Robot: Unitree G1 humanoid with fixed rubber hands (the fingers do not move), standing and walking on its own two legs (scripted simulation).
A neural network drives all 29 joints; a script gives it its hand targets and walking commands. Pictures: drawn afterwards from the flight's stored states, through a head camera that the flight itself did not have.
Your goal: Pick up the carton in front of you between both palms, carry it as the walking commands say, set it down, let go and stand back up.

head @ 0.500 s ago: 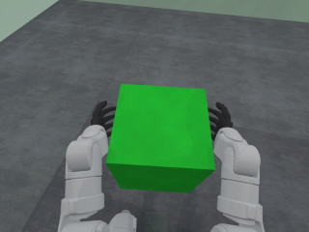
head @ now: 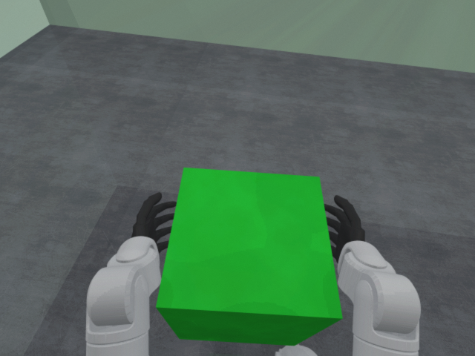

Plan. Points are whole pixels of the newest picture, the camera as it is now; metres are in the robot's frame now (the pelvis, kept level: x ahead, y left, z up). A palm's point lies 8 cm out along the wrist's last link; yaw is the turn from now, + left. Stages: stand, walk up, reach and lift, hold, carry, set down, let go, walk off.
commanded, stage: carry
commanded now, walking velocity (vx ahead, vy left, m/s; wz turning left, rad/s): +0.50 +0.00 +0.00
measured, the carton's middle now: (243, 264) +0.26 +0.00 +0.02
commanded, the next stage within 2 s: none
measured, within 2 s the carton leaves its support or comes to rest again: neither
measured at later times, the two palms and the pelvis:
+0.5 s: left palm (192, 126) +0.54 +0.11 +0.08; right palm (326, 126) +0.57 -0.19 +0.07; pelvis +0.33 -0.05 +0.00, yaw +3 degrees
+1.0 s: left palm (186, 49) +0.89 +0.17 +0.08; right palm (287, 52) +0.88 -0.13 +0.09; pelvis +0.65 +0.02 +0.00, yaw +0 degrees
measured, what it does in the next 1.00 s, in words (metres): walks ahead: right foot, then left foot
